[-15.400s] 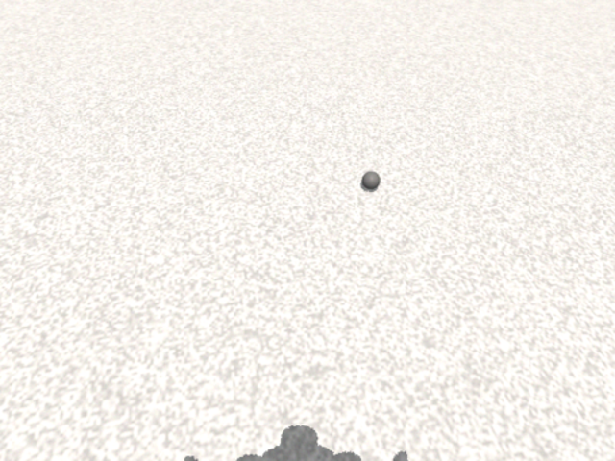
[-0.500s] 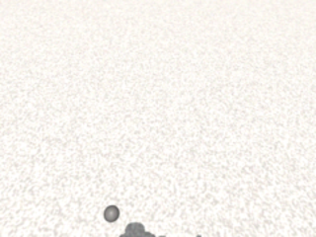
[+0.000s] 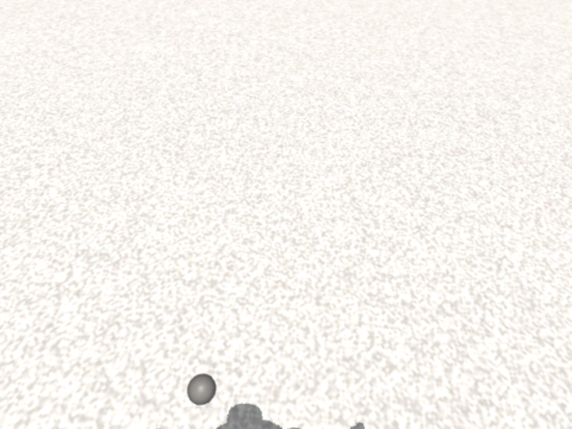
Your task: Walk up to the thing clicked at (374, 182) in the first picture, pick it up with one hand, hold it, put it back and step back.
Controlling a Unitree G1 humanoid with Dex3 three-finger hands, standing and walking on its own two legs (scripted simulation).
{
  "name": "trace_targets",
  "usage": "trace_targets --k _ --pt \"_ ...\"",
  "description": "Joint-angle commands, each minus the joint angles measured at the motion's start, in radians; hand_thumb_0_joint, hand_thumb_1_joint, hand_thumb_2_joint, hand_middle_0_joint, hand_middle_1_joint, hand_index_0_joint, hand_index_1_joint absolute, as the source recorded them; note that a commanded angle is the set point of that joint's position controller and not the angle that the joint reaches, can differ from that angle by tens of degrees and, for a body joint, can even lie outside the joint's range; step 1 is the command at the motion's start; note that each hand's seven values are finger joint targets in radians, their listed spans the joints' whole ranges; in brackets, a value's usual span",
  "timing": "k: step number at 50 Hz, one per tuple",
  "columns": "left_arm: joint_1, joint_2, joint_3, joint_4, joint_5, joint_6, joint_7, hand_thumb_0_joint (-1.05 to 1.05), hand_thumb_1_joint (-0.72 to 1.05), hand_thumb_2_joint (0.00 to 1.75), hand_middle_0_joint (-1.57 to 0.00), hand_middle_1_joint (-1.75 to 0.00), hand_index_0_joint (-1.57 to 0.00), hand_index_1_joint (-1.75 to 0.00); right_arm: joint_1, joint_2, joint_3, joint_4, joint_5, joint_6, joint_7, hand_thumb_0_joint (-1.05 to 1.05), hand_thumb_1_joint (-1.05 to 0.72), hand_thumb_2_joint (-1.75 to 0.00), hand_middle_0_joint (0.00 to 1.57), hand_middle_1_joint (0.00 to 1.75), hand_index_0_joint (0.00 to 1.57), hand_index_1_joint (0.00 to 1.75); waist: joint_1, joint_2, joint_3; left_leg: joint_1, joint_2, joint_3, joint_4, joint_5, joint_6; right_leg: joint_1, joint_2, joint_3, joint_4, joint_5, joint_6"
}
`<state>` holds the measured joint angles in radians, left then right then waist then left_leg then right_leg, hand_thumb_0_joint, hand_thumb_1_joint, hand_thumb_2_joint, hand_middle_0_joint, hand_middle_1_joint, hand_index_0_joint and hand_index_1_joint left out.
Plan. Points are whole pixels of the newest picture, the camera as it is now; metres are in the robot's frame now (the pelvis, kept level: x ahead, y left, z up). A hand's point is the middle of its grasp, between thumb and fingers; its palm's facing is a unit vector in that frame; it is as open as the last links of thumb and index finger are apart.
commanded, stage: rise first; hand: left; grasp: from above
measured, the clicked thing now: (201, 389) +0.35 +0.23 -0.74
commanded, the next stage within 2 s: none
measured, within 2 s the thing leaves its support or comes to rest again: neither
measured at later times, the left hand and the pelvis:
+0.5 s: hand out of the picture +0.13 +0.26 -0.22, palm faces -0.12 -0.89 -0.43, open 13.5 cm; pelvis -0.02 +0.01 -0.07, yaw -2 degrees
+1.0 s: hand out of the picture +0.15 +0.29 -0.35, palm faces -0.38 -0.67 -0.63, open 14.0 cm; pelvis -0.05 +0.01 -0.20, yaw -1 degrees
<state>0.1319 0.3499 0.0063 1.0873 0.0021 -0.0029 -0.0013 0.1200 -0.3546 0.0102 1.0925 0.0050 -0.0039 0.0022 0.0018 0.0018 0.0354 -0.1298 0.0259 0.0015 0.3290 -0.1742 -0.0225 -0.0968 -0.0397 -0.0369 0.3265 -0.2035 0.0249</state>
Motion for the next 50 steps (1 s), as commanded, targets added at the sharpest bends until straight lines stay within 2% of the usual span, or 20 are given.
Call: trace_targets --k 1,2,3,4,5,6,7,11,15,16,23,25,30,34,36,39,42,43,46,50 --pt "-0.298 0.203 0.12 -0.145 -0.013 -0.071 0.033 0.0 0.58 0.95 -0.16 -0.62 -0.14 -0.62 0.067 -0.108 -0.036 -0.251 0.057 -0.06 -0.053 0.0 -0.93 -0.91 0.2 0.3 0.2 0.3 -0.06 -0.034 -0.018 -0.088 -0.033 0.046 0.045 -0.016 0.035 -0.181 0.031 -0.004 0.025 0.034 -0.031" --pt "-0.264 0.215 0.137 -0.07 0.006 -0.053 0.021 0.0 0.5 0.94 -0.13 -0.7 -0.12 -0.7 0.081 -0.105 -0.046 -0.259 0.047 -0.055 -0.051 0.0 -0.91 -0.9 0.2 0.3 0.2 0.3 -0.055 -0.068 -0.041 -0.126 -0.039 0.043 0.091 -0.013 0.039 -0.199 0.031 -0.005 0.049 0.023 -0.031" --pt "-0.32 0.223 0.142 -0.071 0.019 -0.048 0.006 0.0 0.42 0.96 -0.1 -0.78 -0.1 -0.78 0.082 -0.099 -0.052 -0.289 0.046 -0.056 -0.051 0.0 -0.91 -0.91 0.2 0.3 0.2 0.3 -0.048 -0.065 -0.062 -0.145 -0.034 0.037 0.121 0.002 0.039 -0.224 0.036 -0.009 0.091 0.034 -0.035" --pt "-0.336 0.255 0.171 -0.087 0.051 -0.058 -0.002 0.0 0.34 0.96 -0.07 -0.86 -0.1 -0.86 0.089 -0.098 -0.07 -0.315 0.028 -0.063 -0.054 0.0 -0.94 -0.91 0.2 0.3 0.2 0.3 -0.032 -0.045 -0.153 -0.146 -0.036 0.039 0.158 0.034 0.037 -0.21 0.028 -0.001 0.132 0.075 -0.034" --pt "-0.236 0.243 0.187 -0.036 0.078 -0.048 -0.01 0.0 0.26 0.96 -0.05 -0.94 -0.08 -0.94 0.123 -0.096 -0.085 -0.325 0.019 -0.065 -0.052 0.0 -0.93 -0.91 0.2 0.3 0.2 0.3 -0.023 -0.042 -0.2 -0.175 -0.041 0.039 0.199 0.07 0.036 -0.21 0.026 0.002 0.173 0.117 -0.034" --pt "-0.147 0.218 0.201 -0.01 0.099 -0.036 -0.019 0.0 0.18 0.97 -0.01 -1.02 -0.05 -1.01 0.129 -0.088 -0.093 -0.344 0.009 -0.068 -0.041 0.0 -0.93 -0.91 0.2 0.3 0.2 0.3 0.01 -0.019 -0.21 -0.222 -0.047 0.037 0.228 0.072 0.03 -0.222 0.027 0.002 0.209 0.103 -0.039" --pt "-0.122 0.223 0.209 -0.056 0.113 -0.03 -0.02 0.0 0.1 0.99 0.0 -1.08 -0.04 -1.04 0.128 -0.084 -0.096 -0.38 0.01 -0.07 -0.036 0.0 -0.94 -0.91 0.2 0.3 0.2 0.3 0.027 0.026 -0.255 -0.223 -0.051 0.042 0.239 0.088 0.025 -0.207 0.027 0.005 0.226 0.11 -0.044" --pt "-0.109 0.163 0.189 -0.149 0.142 0.041 -0.001 0.0 -0.19 0.99 -0.03 -1.08 -0.05 -1.05 0.109 -0.071 -0.1 -0.466 0.018 -0.072 -0.028 0.0 -0.92 -0.91 0.2 0.3 0.2 0.3 0.005 0.021 -0.223 -0.264 -0.041 0.031 0.253 0.052 0.02 -0.279 0.045 -0.007 0.241 0.052 -0.044" --pt "-0.125 0.16 0.196 -0.22 0.173 0.076 0.019 0.0 -0.49 0.99 -0.07 -1.08 -0.07 -1.08 0.092 -0.062 -0.101 -0.528 0.015 -0.088 -0.015 0.0 -0.92 -0.91 0.2 0.3 0.2 0.3 -0.004 0.0 -0.21 -0.375 -0.031 0.022 0.351 -0.024 0.022 -0.396 0.05 -0.012 0.329 -0.036 -0.043" --pt "-0.098 0.162 0.209 -0.245 0.182 0.076 0.022 0.0 -0.52 0.98 -0.07 -1.08 -0.07 -1.07 0.108 -0.058 -0.107 -0.535 0.014 -0.095 -0.013 0.0 -0.9 -0.9 0.2 0.3 0.2 0.3 0.0 0.0 -0.253 -0.383 -0.03 0.024 0.383 -0.009 0.023 -0.397 0.049 -0.013 0.362 -0.022 -0.042" --pt "-0.077 0.148 0.207 -0.505 0.239 0.047 0.034 0.0 -0.56 1.01 -0.07 -1.06 -0.05 -1.07 0.122 -0.043 -0.117 -0.593 0.003 -0.137 -0.017 0.0 -0.89 -0.9 0.2 0.3 0.2 0.3 -0.021 0.063 -0.345 -0.495 -0.007 0.001 0.557 -0.041 0.021 -0.603 0.047 -0.003 0.56 -0.057 -0.044" --pt "0.008 0.151 0.223 -0.514 0.251 0.062 0.038 0.0 -0.54 1.0 -0.06 -1.07 -0.05 -1.08 0.114 -0.044 -0.119 -0.598 0.0 -0.145 -0.019 0.0 -0.9 -0.9 0.2 0.3 0.2 0.3 -0.014 0.058 -0.358 -0.529 -0.001 -0.007 0.593 -0.026 0.02 -0.634 0.049 -0.008 0.602 -0.055 -0.043" --pt "0.085 0.132 0.204 -0.635 0.283 0.098 0.038 0.0 -0.55 0.98 -0.06 -1.08 -0.06 -1.08 0.108 -0.04 -0.12 -0.622 -0.004 -0.159 -0.018 0.0 -0.91 -0.91 0.2 0.3 0.2 0.3 -0.02 0.065 -0.409 -0.602 0.001 -0.014 0.679 -0.014 0.023 -0.7 0.044 -0.007 0.681 -0.045 -0.044" --pt "0.133 0.123 0.198 -0.702 0.311 0.108 0.037 0.0 -0.53 0.96 -0.06 -1.08 -0.07 -1.08 0.076 -0.034 -0.117 -0.65 -0.005 -0.172 -0.012 0.0 -0.92 -0.91 0.2 0.3 0.2 0.3 -0.015 0.077 -0.421 -0.678 0.002 -0.029 0.747 -0.068 0.023 -0.81 0.046 -0.012 0.763 -0.103 -0.045" --pt "0.145 0.14 0.209 -0.733 0.333 0.111 0.042 0.0 -0.54 0.96 -0.07 -1.09 -0.07 -1.08 0.065 -0.036 -0.115 -0.657 -0.004 -0.178 -0.009 0.0 -0.91 -0.91 0.2 0.3 0.2 0.3 -0.011 0.072 -0.439 -0.72 -0.002 -0.031 0.781 -0.09 0.023 -0.837 0.046 -0.013 0.802 -0.115 -0.045" --pt "0.057 0.155 0.197 -0.759 0.362 0.1 0.045 0.0 -0.55 0.95 -0.07 -1.09 -0.07 -1.08 0.043 -0.043 -0.114 -0.664 -0.002 -0.192 -0.006 0.0 -0.91 -0.91 0.2 0.3 0.2 0.3 -0.04 0.075 -0.425 -0.803 0.001 -0.043 0.839 -0.155 0.025 -0.938 0.043 -0.008 0.864 -0.161 -0.043" --pt "-0.035 0.178 0.191 -0.703 0.422 0.062 0.052 0.0 -0.52 0.96 -0.05 -1.09 -0.05 -1.08 0.032 -0.054 -0.118 -0.644 0.0 -0.208 -0.003 0.0 -0.86 -0.89 0.2 0.3 0.2 0.3 -0.052 0.072 -0.438 -0.886 0.0 -0.056 0.911 -0.222 0.023 -1.059 0.039 -0.005 0.949 -0.219 -0.044" --pt "-0.056 0.194 0.201 -0.681 0.446 0.043 0.056 0.0 -0.5 0.96 -0.04 -1.08 -0.05 -1.07 0.026 -0.059 -0.118 -0.641 -0.002 -0.213 -0.002 0.0 -0.86 -0.89 0.2 0.3 0.2 0.3 -0.041 0.075 -0.447 -0.922 -0.002 -0.06 0.937 -0.252 0.021 -1.095 0.038 -0.004 0.984 -0.242 -0.045" --pt "-0.132 0.207 0.177 -0.613 0.516 -0.024 0.075 0.0 -0.47 0.95 -0.03 -1.09 -0.05 -1.08 0.017 -0.067 -0.122 -0.615 -0.003 -0.227 0.008 0.0 -0.84 -0.88 0.2 0.3 0.2 0.3 -0.048 0.071 -0.513 -1.012 -0.008 -0.047 1.049 -0.257 0.025 -1.186 0.038 0.001 1.073 -0.241 -0.045" --pt "-0.195 0.267 0.193 -0.562 0.601 -0.11 0.111 0.0 -0.49 0.96 -0.06 -1.08 -0.07 -1.07 0.015 -0.087 -0.128 -0.581 -0.009 -0.233 0.024 0.0 -0.86 -0.89 0.2 0.3 0.2 0.3 -0.021 0.102 -0.636 -1.08 -0.013 -0.045 1.183 -0.171 0.026 -1.302 0.042 0.002 1.209 -0.191 -0.05"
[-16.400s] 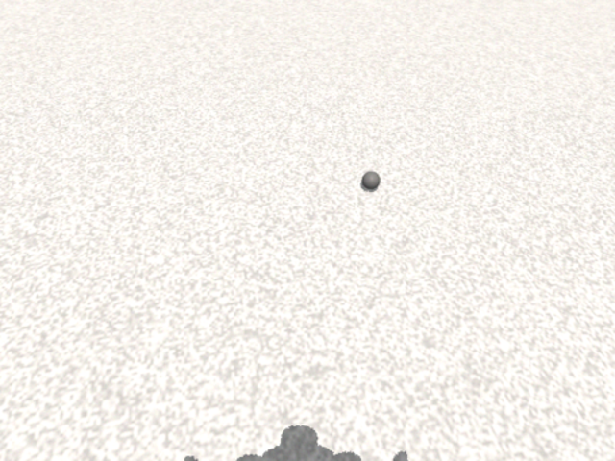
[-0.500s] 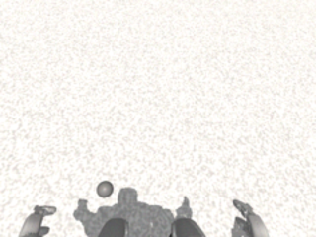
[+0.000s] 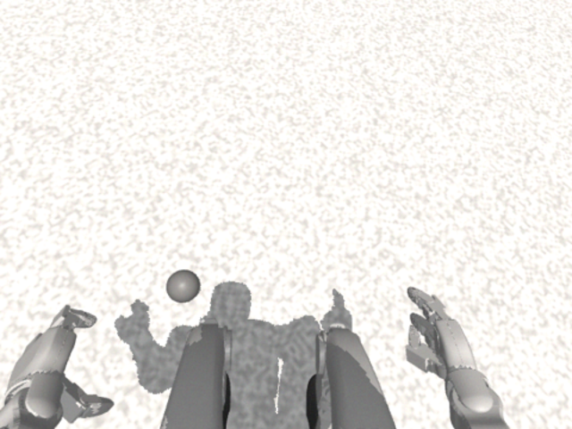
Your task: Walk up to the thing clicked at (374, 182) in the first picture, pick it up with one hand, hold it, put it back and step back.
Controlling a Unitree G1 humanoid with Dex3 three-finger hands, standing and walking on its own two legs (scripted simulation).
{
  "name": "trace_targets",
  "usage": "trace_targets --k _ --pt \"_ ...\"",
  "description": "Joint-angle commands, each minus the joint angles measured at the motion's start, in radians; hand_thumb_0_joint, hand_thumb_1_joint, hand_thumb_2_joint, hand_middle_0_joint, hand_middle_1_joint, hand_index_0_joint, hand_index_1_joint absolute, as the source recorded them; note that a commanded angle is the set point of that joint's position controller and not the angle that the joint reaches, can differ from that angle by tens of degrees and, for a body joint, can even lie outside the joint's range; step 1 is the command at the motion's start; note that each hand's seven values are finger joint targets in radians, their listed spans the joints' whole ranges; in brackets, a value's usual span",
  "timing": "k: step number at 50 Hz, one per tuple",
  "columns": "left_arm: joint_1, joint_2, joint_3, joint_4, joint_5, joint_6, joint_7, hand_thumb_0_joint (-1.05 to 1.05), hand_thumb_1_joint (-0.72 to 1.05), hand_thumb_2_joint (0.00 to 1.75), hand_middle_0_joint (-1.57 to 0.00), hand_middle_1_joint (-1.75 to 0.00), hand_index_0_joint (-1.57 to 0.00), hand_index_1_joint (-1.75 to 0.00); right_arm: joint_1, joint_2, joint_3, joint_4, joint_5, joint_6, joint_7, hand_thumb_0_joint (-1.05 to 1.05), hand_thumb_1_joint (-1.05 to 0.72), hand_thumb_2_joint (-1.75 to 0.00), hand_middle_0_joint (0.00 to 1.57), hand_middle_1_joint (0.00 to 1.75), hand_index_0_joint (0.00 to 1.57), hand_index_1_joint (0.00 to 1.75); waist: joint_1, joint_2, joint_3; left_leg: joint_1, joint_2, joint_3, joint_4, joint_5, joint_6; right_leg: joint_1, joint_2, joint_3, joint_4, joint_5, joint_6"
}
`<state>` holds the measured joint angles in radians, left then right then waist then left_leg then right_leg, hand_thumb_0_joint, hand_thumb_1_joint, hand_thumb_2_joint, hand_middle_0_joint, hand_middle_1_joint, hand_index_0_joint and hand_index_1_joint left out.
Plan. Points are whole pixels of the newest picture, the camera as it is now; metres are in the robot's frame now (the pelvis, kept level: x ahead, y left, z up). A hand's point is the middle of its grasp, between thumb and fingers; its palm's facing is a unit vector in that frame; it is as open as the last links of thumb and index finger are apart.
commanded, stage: rise first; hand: left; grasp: from above
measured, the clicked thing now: (183, 286) +0.40 +0.23 -0.54
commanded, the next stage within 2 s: approach in 1.76 s
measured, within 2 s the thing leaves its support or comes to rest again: neither
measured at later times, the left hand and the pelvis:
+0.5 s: hand (125, 316) +0.29 +0.29 -0.31, palm faces -0.47 -0.28 -0.84, open 14.2 cm; pelvis -0.06 +0.00 -0.17, yaw -3 degrees
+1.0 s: hand (140, 301) +0.33 +0.29 -0.38, palm faces -0.45 -0.10 -0.88, open 14.4 cm; pelvis -0.06 +0.00 -0.22, yaw -5 degrees
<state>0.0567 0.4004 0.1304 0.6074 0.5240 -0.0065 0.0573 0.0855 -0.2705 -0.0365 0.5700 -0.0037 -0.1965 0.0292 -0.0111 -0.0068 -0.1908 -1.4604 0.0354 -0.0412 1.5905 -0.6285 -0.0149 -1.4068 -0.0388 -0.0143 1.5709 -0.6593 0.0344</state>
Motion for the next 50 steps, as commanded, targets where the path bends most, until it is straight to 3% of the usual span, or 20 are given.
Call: trace_targets --k 1,4,5,7,12,15,16,18,21,24,27,29,32,39,44,50 --pt "-0.13 0.239 0.085 -0.047 0.102 -0.116 0.065 0.0 -0.49 0.97 -0.06 -1.08 -0.07 -1.07 0.045 -0.177 -0.083 -0.051 -0.002 -0.038 0.0 0.0 -0.86 -0.89 0.2 0.3 0.2 0.3 0.004 0.114 -0.416 0.225 -0.022 -0.008 -0.058 0.274 0.014 -0.018 0.039 -0.024 -0.005 0.257 -0.061" --pt "-0.218 0.286 0.1 -0.016 0.164 -0.141 0.102 0.0 -0.53 0.99 -0.07 -1.07 -0.07 -1.07 0.052 -0.18 -0.092 -0.027 -0.004 -0.025 0.005 0.0 -0.87 -0.9 0.2 0.3 0.2 0.3 0.008 0.089 -0.476 0.133 -0.026 0.016 0.034 0.243 0.021 -0.052 0.045 -0.021 0.039 0.246 -0.057" --pt "-0.232 0.279 0.092 -0.002 0.175 -0.146 0.11 0.0 -0.53 0.99 -0.07 -1.06 -0.07 -1.06 0.045 -0.178 -0.092 -0.023 -0.008 -0.023 0.007 0.0 -0.87 -0.9 0.2 0.3 0.2 0.3 0.007 0.091 -0.486 0.099 -0.028 0.023 0.059 0.226 0.023 -0.068 0.046 -0.021 0.052 0.236 -0.056" --pt "-0.267 0.329 0.122 0.008 0.206 -0.149 0.13 0.0 -0.53 1.01 -0.06 -1.06 -0.06 -1.06 0.056 -0.188 -0.1 -0.009 -0.01 -0.013 0.012 0.0 -0.87 -0.9 0.2 0.3 0.2 0.3 0.025 0.071 -0.554 0.081 -0.028 0.025 0.104 0.238 0.027 -0.073 0.048 -0.025 0.082 0.244 -0.055" --pt "-0.445 0.375 0.116 0.02 0.265 -0.162 0.147 0.0 -0.56 1.05 -0.05 -1.04 -0.04 -1.05 0.076 -0.198 -0.112 0.032 -0.02 0.012 0.017 0.0 -0.87 -0.9 0.2 0.3 0.2 0.3 0.016 0.095 -0.612 0.029 -0.022 0.012 0.182 0.203 0.027 -0.172 0.052 -0.043 0.175 0.204 -0.06" --pt "-0.497 0.394 0.108 0.094 0.3 -0.171 0.152 0.0 -0.56 1.05 -0.05 -1.04 -0.04 -1.06 0.094 -0.197 -0.111 0.051 -0.023 0.028 0.016 0.0 -0.86 -0.9 0.2 0.3 0.2 0.3 0.015 0.075 -0.583 -0.047 -0.025 0.024 0.222 0.116 0.035 -0.205 0.055 -0.046 0.185 0.133 -0.059" --pt "-0.531 0.393 0.096 0.091 0.309 -0.177 0.152 0.0 -0.57 1.06 -0.05 -1.03 -0.03 -1.05 0.091 -0.197 -0.11 0.051 -0.025 0.034 0.018 0.0 -0.86 -0.9 0.2 0.3 0.2 0.3 0.002 0.08 -0.58 -0.066 -0.026 0.018 0.227 0.085 0.036 -0.231 0.056 -0.053 0.199 0.105 -0.06" --pt "-0.582 0.429 0.106 0.123 0.334 -0.189 0.157 0.0 -0.56 1.05 -0.05 -1.04 -0.04 -1.05 0.101 -0.202 -0.109 0.058 -0.027 0.044 0.019 0.0 -0.87 -0.9 0.2 0.3 0.2 0.3 0.001 0.075 -0.581 -0.092 -0.026 0.014 0.246 0.044 0.039 -0.252 0.059 -0.059 0.217 0.067 -0.06" --pt "-0.61 0.429 0.094 0.2 0.365 -0.206 0.169 0.0 -0.57 1.06 -0.05 -1.03 -0.04 -1.04 0.102 -0.202 -0.101 0.07 -0.031 0.059 0.024 0.0 -0.88 -0.9 0.2 0.3 0.2 0.3 -0.003 0.068 -0.512 -0.158 -0.029 0.007 0.266 -0.02 0.042 -0.316 0.062 -0.07 0.245 0.008 -0.061" --pt "-0.689 0.47 0.097 0.242 0.407 -0.233 0.186 0.0 -0.57 1.06 -0.05 -1.02 -0.04 -1.03 0.118 -0.201 -0.09 0.084 -0.04 0.076 0.029 0.0 -0.88 -0.9 0.2 0.3 0.2 0.3 -0.019 0.053 -0.502 -0.222 -0.036 0.018 0.315 -0.022 0.047 -0.33 0.063 -0.067 0.263 -0.01 -0.061" --pt "-0.725 0.455 0.072 0.288 0.445 -0.256 0.207 0.0 -0.57 1.05 -0.06 -1.0 -0.05 -1.01 0.125 -0.204 -0.085 0.096 -0.047 0.089 0.038 0.0 -0.89 -0.9 0.2 0.3 0.2 0.3 -0.03 0.083 -0.486 -0.222 -0.035 0.009 0.335 -0.024 0.044 -0.388 0.064 -0.081 0.3 -0.004 -0.064" --pt "-0.752 0.478 0.081 0.311 0.477 -0.265 0.227 0.0 -0.58 1.06 -0.06 -0.98 -0.04 -0.99 0.128 -0.213 -0.083 0.109 -0.052 0.097 0.043 0.0 -0.89 -0.9 0.2 0.3 0.2 0.3 -0.02 0.122 -0.484 -0.205 -0.031 -0.01 0.333 -0.034 0.038 -0.439 0.063 -0.095 0.338 0.001 -0.068" --pt "-0.781 0.473 0.069 0.346 0.518 -0.271 0.257 0.0 -0.59 1.07 -0.06 -0.96 -0.04 -0.98 0.134 -0.219 -0.083 0.116 -0.061 0.11 0.05 0.0 -0.89 -0.9 0.2 0.3 0.2 0.3 -0.031 0.156 -0.487 -0.207 -0.032 -0.009 0.349 -0.037 0.034 -0.473 0.064 -0.104 0.366 0.006 -0.07" --pt "-0.86 0.486 0.057 0.393 0.581 -0.268 0.314 0.0 -0.59 1.06 -0.06 -0.95 -0.04 -0.97 0.141 -0.218 -0.079 0.144 -0.088 0.122 0.063 0.0 -0.9 -0.9 0.2 0.3 0.2 0.3 -0.05 0.167 -0.511 -0.228 -0.035 0.008 0.414 0.023 0.037 -0.49 0.064 -0.106 0.401 0.055 -0.067" --pt "-0.875 0.493 0.053 0.419 0.612 -0.262 0.34 0.0 -0.58 1.04 -0.07 -0.96 -0.05 -0.97 0.138 -0.21 -0.079 0.154 -0.1 0.125 0.067 0.0 -0.9 -0.9 0.2 0.3 0.2 0.3 -0.049 0.167 -0.521 -0.253 -0.035 0.024 0.453 0.038 0.039 -0.481 0.067 -0.102 0.408 0.069 -0.066" --pt "-0.912 0.491 0.051 0.46 0.639 -0.264 0.363 0.0 -0.57 1.04 -0.07 -0.95 -0.06 -0.97 0.138 -0.217 -0.081 0.169 -0.109 0.127 0.072 0.0 -0.9 -0.9 0.2 0.3 0.2 0.3 -0.065 0.175 -0.517 -0.241 -0.029 -0.004 0.462 0.047 0.036 -0.538 0.068 -0.119 0.46 0.082 -0.066"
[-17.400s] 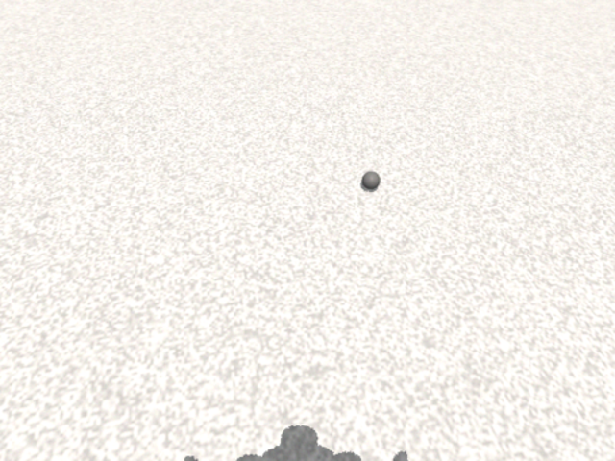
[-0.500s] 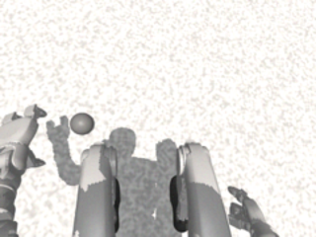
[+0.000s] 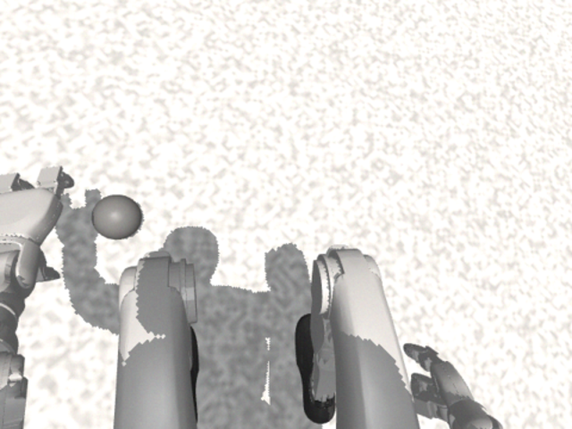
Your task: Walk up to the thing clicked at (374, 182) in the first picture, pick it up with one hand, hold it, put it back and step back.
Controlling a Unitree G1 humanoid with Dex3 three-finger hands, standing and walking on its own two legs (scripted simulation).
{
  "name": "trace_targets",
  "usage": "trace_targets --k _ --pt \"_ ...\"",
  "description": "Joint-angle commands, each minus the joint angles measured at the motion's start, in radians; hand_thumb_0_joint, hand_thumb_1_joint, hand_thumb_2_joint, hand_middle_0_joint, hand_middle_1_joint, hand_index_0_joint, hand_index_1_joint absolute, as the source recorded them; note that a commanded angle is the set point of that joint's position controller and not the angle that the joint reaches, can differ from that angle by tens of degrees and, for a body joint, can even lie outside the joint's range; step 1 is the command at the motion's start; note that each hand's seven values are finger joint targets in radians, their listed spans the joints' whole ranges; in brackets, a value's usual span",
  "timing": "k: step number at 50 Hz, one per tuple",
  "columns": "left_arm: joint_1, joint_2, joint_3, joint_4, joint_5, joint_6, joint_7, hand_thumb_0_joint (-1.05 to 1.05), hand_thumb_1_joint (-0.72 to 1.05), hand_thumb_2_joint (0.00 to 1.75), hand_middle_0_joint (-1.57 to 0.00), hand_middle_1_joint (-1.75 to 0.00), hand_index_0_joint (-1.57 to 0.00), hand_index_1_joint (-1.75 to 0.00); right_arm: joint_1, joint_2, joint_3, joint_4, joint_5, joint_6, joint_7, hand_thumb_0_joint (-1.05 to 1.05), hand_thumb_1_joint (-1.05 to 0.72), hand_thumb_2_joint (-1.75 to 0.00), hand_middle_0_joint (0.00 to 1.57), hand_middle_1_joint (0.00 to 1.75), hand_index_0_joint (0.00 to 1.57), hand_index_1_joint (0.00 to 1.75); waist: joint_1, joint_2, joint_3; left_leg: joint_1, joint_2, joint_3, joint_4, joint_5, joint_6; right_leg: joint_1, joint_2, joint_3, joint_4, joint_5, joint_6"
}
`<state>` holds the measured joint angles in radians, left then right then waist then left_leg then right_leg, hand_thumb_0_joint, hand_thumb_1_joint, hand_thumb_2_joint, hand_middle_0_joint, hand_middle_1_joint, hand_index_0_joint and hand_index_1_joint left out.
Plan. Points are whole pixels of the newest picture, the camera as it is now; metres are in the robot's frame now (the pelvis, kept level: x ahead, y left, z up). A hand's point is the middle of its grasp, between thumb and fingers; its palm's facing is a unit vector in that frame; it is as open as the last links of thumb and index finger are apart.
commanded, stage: rise first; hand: left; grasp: from above
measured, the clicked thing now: (117, 217) +0.43 +0.27 -0.31
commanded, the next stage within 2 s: approach in 0.76 s
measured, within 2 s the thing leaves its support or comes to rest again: neither
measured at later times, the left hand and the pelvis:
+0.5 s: hand (58, 228) +0.38 +0.32 -0.19, palm faces -0.43 -0.08 -0.90, open 14.2 cm; pelvis +0.01 +0.00 -0.02, yaw -1 degrees
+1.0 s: hand (71, 224) +0.39 +0.31 -0.21, palm faces -0.45 -0.08 -0.89, open 14.3 cm; pelvis +0.01 +0.00 -0.03, yaw -1 degrees
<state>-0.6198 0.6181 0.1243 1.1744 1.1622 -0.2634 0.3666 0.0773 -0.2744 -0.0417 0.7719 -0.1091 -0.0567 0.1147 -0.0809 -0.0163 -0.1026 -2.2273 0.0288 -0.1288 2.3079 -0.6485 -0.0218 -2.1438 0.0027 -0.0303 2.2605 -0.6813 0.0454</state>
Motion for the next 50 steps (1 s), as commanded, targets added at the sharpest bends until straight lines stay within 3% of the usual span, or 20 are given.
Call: trace_targets --k 1,8,11,17,19,21,24,42,43,44,50 --pt "-0.228 0.262 0.045 -0.095 0.011 -0.008 0.056 0.0 -0.58 1.04 -0.07 -0.97 -0.05 -0.98 0.146 -0.208 -0.072 -0.03 -0.005 -0.012 -0.011 0.0 -0.9 -0.9 0.2 0.3 0.2 0.3 0.005 0.19 -0.6 0.513 -0.025 0.091 -0.247 0.076 0.044 0.206 0.027 -0.101 -0.228 0.113 -0.075" --pt "-0.243 0.273 0.054 -0.077 0.037 -0.021 0.082 0.0 -0.55 1.01 -0.08 -0.98 -0.07 -0.98 0.15 -0.207 -0.072 -0.024 -0.016 -0.008 -0.004 0.0 -0.9 -0.9 0.2 0.3 0.2 0.3 -0.004 0.182 -0.62 0.5 -0.025 0.1 -0.212 0.112 0.048 0.215 0.03 -0.1 -0.206 0.144 -0.072" --pt "-0.244 0.293 0.066 -0.066 0.051 -0.025 0.096 0.0 -0.55 1.01 -0.08 -0.98 -0.07 -0.99 0.146 -0.201 -0.069 -0.02 -0.02 -0.006 -0.004 0.0 -0.9 -0.9 0.2 0.3 0.2 0.3 0.001 0.184 -0.614 0.476 -0.028 0.111 -0.196 0.105 0.049 0.225 0.033 -0.094 -0.211 0.141 -0.073" --pt "-0.289 0.3 0.064 -0.055 0.07 -0.031 0.121 0.0 -0.56 1.03 -0.07 -0.98 -0.06 -0.99 0.14 -0.208 -0.07 -0.018 -0.025 -0.005 -0.003 0.0 -0.9 -0.9 0.2 0.3 0.2 0.3 -0.015 0.197 -0.605 0.466 -0.025 0.095 -0.197 0.061 0.047 0.169 0.034 -0.107 -0.187 0.095 -0.075" --pt "-0.277 0.273 0.05 -0.028 0.081 -0.027 0.127 0.0 -0.57 1.03 -0.06 -1.0 -0.06 -1.0 0.147 -0.202 -0.069 -0.01 -0.028 -0.008 0.0 0.0 -0.9 -0.9 0.2 0.3 0.2 0.3 -0.021 0.198 -0.589 0.461 -0.027 0.096 -0.196 0.067 0.047 0.164 0.033 -0.11 -0.175 0.103 -0.075" --pt "-0.278 0.293 0.074 -0.037 0.072 -0.023 0.139 0.0 -0.56 1.03 -0.07 -0.99 -0.06 -1.0 0.148 -0.206 -0.068 -0.013 -0.03 -0.009 0.0 0.0 -0.9 -0.9 0.2 0.3 0.2 0.3 -0.016 0.198 -0.614 0.466 -0.028 0.1 -0.188 0.086 0.049 0.177 0.033 -0.106 -0.178 0.119 -0.072" --pt "-0.285 0.284 0.056 -0.022 0.078 -0.017 0.139 0.0 -0.56 1.02 -0.07 -1.01 -0.06 -1.01 0.147 -0.205 -0.068 -0.008 -0.031 -0.01 0.0 0.0 -0.9 -0.9 0.2 0.3 0.2 0.3 -0.023 0.208 -0.608 0.459 -0.029 0.104 -0.181 0.087 0.048 0.17 0.034 -0.103 -0.178 0.127 -0.074" --pt "-0.31 0.303 0.08 0.03 0.082 -0.022 0.151 0.0 -0.55 1.02 -0.07 -1.01 -0.07 -1.01 0.159 -0.215 -0.061 0.004 -0.04 -0.008 0.011 0.0 -0.9 -0.9 0.2 0.3 0.2 0.3 -0.04 0.204 -0.607 0.436 -0.03 0.102 -0.151 0.112 0.05 0.191 0.037 -0.106 -0.157 0.16 -0.07" --pt "-0.305 0.302 0.078 0.036 0.086 -0.023 0.153 0.0 -0.61 1.1 -0.08 -0.95 -0.03 -1.0 0.163 -0.213 -0.063 0.004 -0.041 -0.01 0.013 0.0 -0.91 -0.9 0.2 0.3 0.2 0.3 -0.041 0.208 -0.591 0.435 -0.03 0.102 -0.152 0.109 0.05 0.185 0.035 -0.108 -0.151 0.159 -0.07" --pt "-0.309 0.278 0.059 0.06 0.087 -0.021 0.152 0.0 -0.57 1.02 -0.06 -1.01 -0.05 -1.02 0.16 -0.213 -0.063 0.007 -0.042 -0.011 0.013 0.0 -0.9 -0.9 0.2 0.3 0.2 0.3 -0.05 0.194 -0.58 0.424 -0.027 0.102 -0.145 0.096 0.05 0.172 0.038 -0.109 -0.159 0.151 -0.072" --pt "-0.438 0.209 -0.016 0.033 0.087 -0.027 0.172 0.0 -0.57 1.02 -0.06 -1.02 -0.06 -1.02 0.185 -0.222 -0.062 0.022 -0.047 -0.024 0.014 0.0 -0.9 -0.9 0.2 0.3 0.2 0.3 -0.105 0.221 -0.603 0.462 -0.021 0.085 -0.14 0.096 0.046 0.137 0.039 -0.122 -0.15 0.152 -0.067"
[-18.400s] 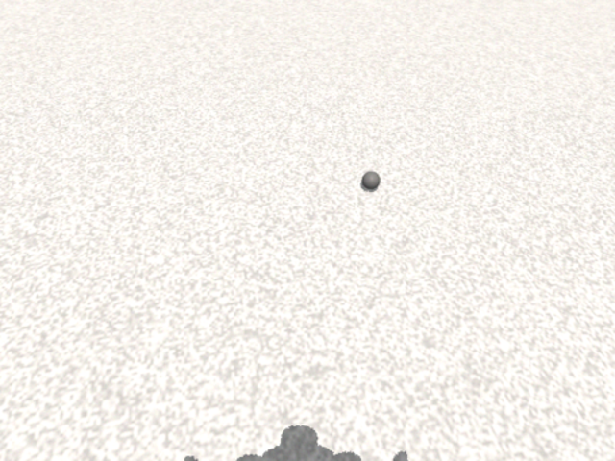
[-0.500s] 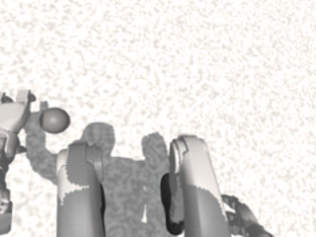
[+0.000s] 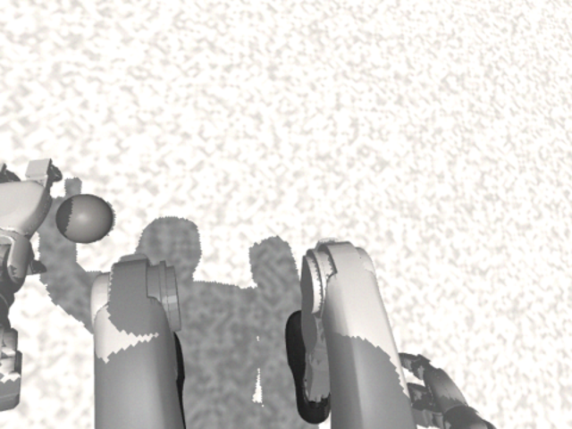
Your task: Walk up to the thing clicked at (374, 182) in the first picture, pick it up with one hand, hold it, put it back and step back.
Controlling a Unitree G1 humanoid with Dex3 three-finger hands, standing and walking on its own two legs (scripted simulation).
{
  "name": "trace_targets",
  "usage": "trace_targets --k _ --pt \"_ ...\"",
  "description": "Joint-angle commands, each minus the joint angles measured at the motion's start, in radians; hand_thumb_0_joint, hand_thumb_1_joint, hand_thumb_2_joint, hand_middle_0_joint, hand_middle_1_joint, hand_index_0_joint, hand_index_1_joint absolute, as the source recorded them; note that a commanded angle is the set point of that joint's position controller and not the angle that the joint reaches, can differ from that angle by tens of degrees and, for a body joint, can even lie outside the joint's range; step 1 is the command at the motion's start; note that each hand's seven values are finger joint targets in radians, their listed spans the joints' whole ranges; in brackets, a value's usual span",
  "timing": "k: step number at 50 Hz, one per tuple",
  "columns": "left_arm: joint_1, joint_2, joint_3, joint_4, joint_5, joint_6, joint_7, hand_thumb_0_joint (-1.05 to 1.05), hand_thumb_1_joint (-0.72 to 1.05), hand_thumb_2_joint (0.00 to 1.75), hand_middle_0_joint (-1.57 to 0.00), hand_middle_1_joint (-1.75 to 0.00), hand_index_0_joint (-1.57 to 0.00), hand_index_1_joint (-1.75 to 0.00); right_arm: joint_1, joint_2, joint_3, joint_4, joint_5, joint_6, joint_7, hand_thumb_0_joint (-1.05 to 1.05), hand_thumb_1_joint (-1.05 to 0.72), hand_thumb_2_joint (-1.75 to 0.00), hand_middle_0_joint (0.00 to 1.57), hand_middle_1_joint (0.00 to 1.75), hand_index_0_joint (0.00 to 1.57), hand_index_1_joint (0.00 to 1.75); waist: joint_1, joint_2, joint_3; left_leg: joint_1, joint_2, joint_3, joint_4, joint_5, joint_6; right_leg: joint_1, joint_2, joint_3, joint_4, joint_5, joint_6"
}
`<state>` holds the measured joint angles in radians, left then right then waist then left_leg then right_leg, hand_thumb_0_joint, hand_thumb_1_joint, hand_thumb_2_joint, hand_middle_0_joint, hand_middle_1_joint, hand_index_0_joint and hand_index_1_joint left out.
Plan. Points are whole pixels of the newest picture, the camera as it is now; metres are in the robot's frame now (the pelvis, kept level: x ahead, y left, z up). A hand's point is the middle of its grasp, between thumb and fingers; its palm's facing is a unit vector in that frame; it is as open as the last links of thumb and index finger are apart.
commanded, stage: approach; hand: left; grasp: from above
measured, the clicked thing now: (85, 218) +0.42 +0.28 -0.28
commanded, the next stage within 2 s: close in in 0.42 s
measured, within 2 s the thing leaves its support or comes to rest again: neither
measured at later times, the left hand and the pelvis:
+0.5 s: hand (63, 194) +0.43 +0.27 -0.16, palm faces -0.46 -0.09 -0.88, open 14.3 cm; pelvis +0.00 +0.00 +0.01, yaw -1 degrees
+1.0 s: hand (79, 214) +0.41 +0.27 -0.23, palm faces -0.40 -0.09 -0.91, open 14.5 cm; pelvis +0.00 +0.00 -0.02, yaw -2 degrees
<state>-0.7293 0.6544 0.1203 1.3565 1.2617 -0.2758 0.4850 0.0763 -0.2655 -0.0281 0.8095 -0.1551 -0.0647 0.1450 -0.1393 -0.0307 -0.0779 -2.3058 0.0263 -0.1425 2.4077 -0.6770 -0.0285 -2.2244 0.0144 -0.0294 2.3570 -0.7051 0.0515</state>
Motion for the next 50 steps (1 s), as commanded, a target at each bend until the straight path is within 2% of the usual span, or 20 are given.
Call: trace_targets --k 1,4,9,12,15,16,18,21,23,24,26,28,30,32,36,39,43,44,45,50 --pt "-0.35 0.159 -0.025 -0.151 -0.01 -0.013 0.063 0.0 -0.57 1.02 -0.06 -1.02 -0.06 -1.03 0.192 -0.233 -0.071 -0.018 -0.004 -0.018 -0.016 0.0 -0.9 -0.9 0.2 0.3 0.2 0.3 -0.06 0.251 -0.634 0.536 -0.02 0.1 -0.237 0.127 0.052 0.221 0.026 -0.123 -0.244 0.183 -0.073" --pt "-0.422 0.126 -0.055 -0.099 0.004 0.016 0.097 0.0 -0.57 1.02 -0.06 -1.04 -0.06 -1.04 0.207 -0.229 -0.063 -0.005 -0.01 -0.025 -0.015 0.0 -0.9 -0.9 0.2 0.3 0.2 0.3 -0.086 0.244 -0.624 0.528 -0.018 0.106 -0.234 0.122 0.051 0.215 0.03 -0.123 -0.253 0.185 -0.074" --pt "-0.46 0.187 0.005 -0.056 0.016 0.105 0.152 0.0 -0.59 1.03 -0.06 -1.03 -0.05 -1.04 0.202 -0.239 -0.046 -0.017 -0.016 -0.026 -0.012 0.0 -0.91 -0.9 0.2 0.3 0.2 0.3 -0.064 0.32 -0.676 0.545 -0.02 0.122 -0.252 0.133 0.048 0.241 0.027 -0.115 -0.251 0.205 -0.08" --pt "-0.46 0.206 0.018 -0.004 0.012 0.165 0.139 0.0 -0.61 1.05 -0.07 -1.01 -0.05 -1.03 0.199 -0.236 -0.034 -0.03 -0.011 -0.025 -0.003 0.0 -0.91 -0.9 0.2 0.3 0.2 0.3 -0.062 0.3 -0.677 0.53 -0.019 0.128 -0.248 0.13 0.053 0.253 0.027 -0.109 -0.253 0.215 -0.088" --pt "-0.408 0.218 0.036 0.038 -0.014 0.206 0.106 0.0 -0.6 1.04 -0.07 -1.01 -0.05 -1.02 0.203 -0.234 -0.025 -0.036 0.001 -0.025 0.001 0.0 -0.91 -0.9 0.2 0.3 0.2 0.3 -0.041 0.286 -0.672 0.497 -0.022 0.136 -0.252 0.138 0.06 0.294 0.028 -0.103 -0.265 0.225 -0.086" --pt "-0.383 0.203 0.02 0.055 -0.023 0.215 0.089 0.0 -0.6 1.04 -0.07 -1.01 -0.05 -1.03 0.199 -0.227 -0.02 -0.035 0.004 -0.024 0.004 0.0 -0.91 -0.9 0.2 0.3 0.2 0.3 -0.038 0.265 -0.652 0.472 -0.023 0.137 -0.254 0.136 0.064 0.301 0.031 -0.103 -0.265 0.224 -0.086" --pt "-0.32 0.215 0.032 0.078 -0.048 0.225 0.054 0.0 -0.59 1.03 -0.07 -1.01 -0.06 -1.02 0.2 -0.225 -0.017 -0.043 0.014 -0.02 0.004 0.0 -0.9 -0.9 0.2 0.3 0.2 0.3 -0.031 0.192 -0.633 0.417 -0.025 0.137 -0.246 0.135 0.076 0.349 0.035 -0.098 -0.282 0.226 -0.076" --pt "-0.258 0.226 0.035 0.054 -0.093 0.208 -0.009 0.0 -0.58 1.02 -0.07 -1.02 -0.06 -1.03 0.195 -0.22 -0.022 -0.047 0.023 -0.018 0.007 0.0 -0.9 -0.9 0.2 0.3 0.2 0.3 -0.019 0.123 -0.604 0.359 -0.027 0.138 -0.244 0.122 0.084 0.401 0.036 -0.088 -0.291 0.209 -0.069" --pt "-0.244 0.224 0.028 0.013 -0.11 0.174 -0.05 0.0 -0.58 1.01 -0.07 -1.03 -0.06 -1.03 0.203 -0.217 -0.023 -0.053 0.025 -0.019 0.009 0.0 -0.9 -0.9 0.2 0.3 0.2 0.3 -0.024 0.111 -0.588 0.348 -0.03 0.136 -0.237 0.126 0.084 0.422 0.033 -0.087 -0.29 0.211 -0.067" --pt "-0.228 0.22 0.026 0.01 -0.116 0.15 -0.064 0.0 -0.57 1.0 -0.07 -1.04 -0.07 -1.04 0.198 -0.217 -0.027 -0.049 0.026 -0.017 0.008 0.0 -0.9 -0.9 0.2 0.3 0.2 0.3 -0.012 0.093 -0.583 0.337 -0.03 0.134 -0.236 0.11 0.084 0.424 0.035 -0.083 -0.298 0.193 -0.066" --pt "-0.239 0.207 0.022 -0.038 -0.119 0.09 -0.084 0.0 -0.56 0.99 -0.07 -1.04 -0.07 -1.03 0.215 -0.224 -0.031 -0.05 0.024 -0.015 0.009 0.0 -0.9 -0.9 0.2 0.3 0.2 0.3 -0.028 0.082 -0.579 0.336 -0.032 0.124 -0.223 0.106 0.08 0.414 0.034 -0.09 -0.293 0.186 -0.066" --pt "-0.301 0.191 -0.015 -0.101 -0.1 0.022 -0.087 0.0 -0.55 0.98 -0.06 -1.04 -0.07 -1.03 0.226 -0.231 -0.04 -0.046 0.018 -0.017 0.009 0.0 -0.9 -0.9 0.2 0.3 0.2 0.3 -0.058 0.108 -0.567 0.354 -0.031 0.115 -0.211 0.091 0.073 0.381 0.036 -0.092 -0.293 0.171 -0.071" --pt "-0.375 0.195 -0.014 -0.169 -0.086 -0.041 -0.056 0.0 -0.55 0.98 -0.06 -1.04 -0.08 -1.03 0.239 -0.236 -0.042 -0.036 0.013 -0.019 0.006 0.0 -0.9 -0.9 0.2 0.3 0.2 0.3 -0.067 0.153 -0.604 0.406 -0.028 0.102 -0.201 0.09 0.061 0.342 0.037 -0.1 -0.282 0.159 -0.078" --pt "-0.336 0.197 -0.006 -0.179 -0.062 -0.076 0.001 0.0 -0.55 0.97 -0.06 -1.04 -0.08 -1.02 0.219 -0.238 -0.043 -0.037 0.004 -0.02 0.0 0.0 -0.9 -0.9 0.2 0.3 0.2 0.3 -0.051 0.208 -0.629 0.469 -0.026 0.102 -0.202 0.108 0.047 0.302 0.037 -0.108 -0.258 0.167 -0.083" --pt "-0.365 0.16 -0.019 -0.028 0.017 -0.076 0.118 0.0 -0.57 1.01 -0.06 -0.99 -0.05 -1.0 0.203 -0.246 -0.043 -0.004 -0.026 -0.028 0.001 0.0 -0.9 -0.9 0.2 0.3 0.2 0.3 -0.088 0.251 -0.538 0.491 -0.023 0.09 -0.217 0.074 0.038 0.18 0.035 -0.143 -0.222 0.122 -0.081" --pt "-0.413 0.181 -0.005 0.042 0.063 -0.047 0.194 0.0 -0.59 1.04 -0.06 -0.96 -0.04 -0.98 0.193 -0.261 -0.034 0.02 -0.047 -0.038 0.005 0.0 -0.9 -0.9 0.2 0.3 0.2 0.3 -0.107 0.283 -0.556 0.533 -0.023 0.086 -0.208 0.1 0.036 0.16 0.033 -0.159 -0.199 0.149 -0.072" --pt "-0.422 0.22 0.026 0.121 0.072 0.024 0.259 0.0 -0.59 1.04 -0.06 -0.94 -0.03 -0.96 0.144 -0.269 -0.021 0.044 -0.083 -0.058 0.026 0.0 -0.89 -0.9 0.2 0.3 0.2 0.3 -0.108 0.336 -0.559 0.525 -0.027 0.093 -0.205 0.108 0.036 0.155 0.029 -0.165 -0.169 0.157 -0.061" --pt "-0.439 0.219 0.015 0.152 0.075 0.043 0.261 0.0 -0.59 1.04 -0.06 -0.95 -0.03 -0.97 0.13 -0.268 -0.013 0.039 -0.092 -0.063 0.034 0.0 -0.89 -0.9 0.2 0.3 0.2 0.3 -0.12 0.341 -0.546 0.525 -0.025 0.094 -0.195 0.1 0.037 0.149 0.032 -0.168 -0.167 0.158 -0.062" --pt "-0.442 0.227 0.015 0.166 0.07 0.057 0.267 0.0 -0.59 1.04 -0.06 -0.94 -0.03 -0.97 0.116 -0.27 -0.011 0.041 -0.095 -0.066 0.038 0.0 -0.89 -0.9 0.2 0.3 0.2 0.3 -0.113 0.339 -0.547 0.514 -0.025 0.096 -0.194 0.091 0.038 0.146 0.034 -0.165 -0.173 0.153 -0.065" --pt "-0.466 0.295 0.053 0.186 0.045 0.093 0.246 0.0 -0.58 1.03 -0.05 -0.95 -0.03 -0.97 0.114 -0.281 0.019 0.025 -0.113 -0.092 0.078 0.0 -0.89 -0.9 0.2 0.3 0.2 0.3 -0.13 0.34 -0.539 0.475 -0.022 0.098 -0.141 0.116 0.046 0.192 0.035 -0.167 -0.158 0.199 -0.061"
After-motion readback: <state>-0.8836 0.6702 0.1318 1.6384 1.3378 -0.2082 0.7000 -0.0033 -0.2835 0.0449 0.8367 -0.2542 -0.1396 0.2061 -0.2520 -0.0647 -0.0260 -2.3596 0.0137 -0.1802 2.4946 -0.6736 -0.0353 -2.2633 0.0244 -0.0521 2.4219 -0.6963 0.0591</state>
